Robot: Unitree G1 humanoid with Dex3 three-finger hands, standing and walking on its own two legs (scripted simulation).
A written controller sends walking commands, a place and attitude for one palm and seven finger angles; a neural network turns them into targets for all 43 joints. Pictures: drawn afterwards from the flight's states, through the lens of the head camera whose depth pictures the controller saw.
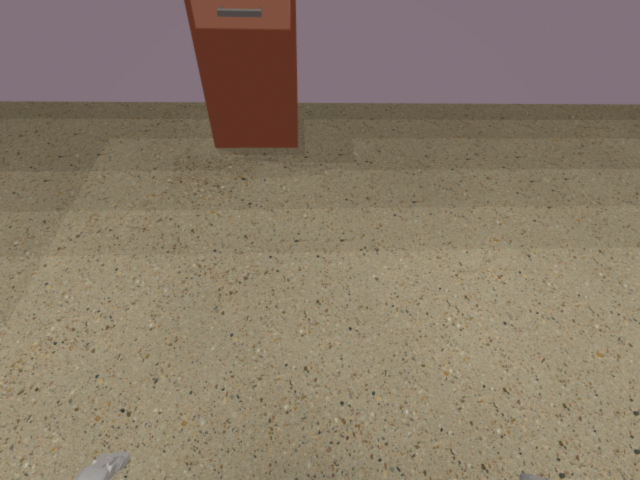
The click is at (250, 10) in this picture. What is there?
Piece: drawer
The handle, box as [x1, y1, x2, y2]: [217, 6, 261, 16]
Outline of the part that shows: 217,8 218,16 261,16 260,7 258,9 228,9 223,8 221,6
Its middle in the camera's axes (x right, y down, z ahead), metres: -0.33 -0.91 +1.53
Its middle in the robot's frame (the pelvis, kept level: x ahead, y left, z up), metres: +1.74 +0.40 -0.09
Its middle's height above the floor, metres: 0.68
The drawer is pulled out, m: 0.00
